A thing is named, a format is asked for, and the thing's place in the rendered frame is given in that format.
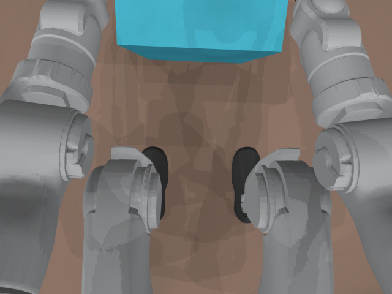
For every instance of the robot left foot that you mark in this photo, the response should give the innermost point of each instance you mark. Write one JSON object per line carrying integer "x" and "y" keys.
{"x": 159, "y": 159}

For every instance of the robot left shin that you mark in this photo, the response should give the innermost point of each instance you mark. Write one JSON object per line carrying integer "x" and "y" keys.
{"x": 92, "y": 184}

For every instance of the right robot forearm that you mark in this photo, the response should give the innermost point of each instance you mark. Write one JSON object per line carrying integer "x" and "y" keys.
{"x": 337, "y": 66}

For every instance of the robot left upper arm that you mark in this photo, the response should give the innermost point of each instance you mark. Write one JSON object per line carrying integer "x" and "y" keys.
{"x": 42, "y": 148}

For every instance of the left robot forearm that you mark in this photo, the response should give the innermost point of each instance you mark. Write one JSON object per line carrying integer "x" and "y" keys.
{"x": 63, "y": 55}

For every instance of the carton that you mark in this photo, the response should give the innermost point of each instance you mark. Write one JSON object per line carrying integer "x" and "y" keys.
{"x": 229, "y": 31}

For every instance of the robot right upper arm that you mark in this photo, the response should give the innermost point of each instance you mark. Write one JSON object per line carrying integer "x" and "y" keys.
{"x": 355, "y": 159}

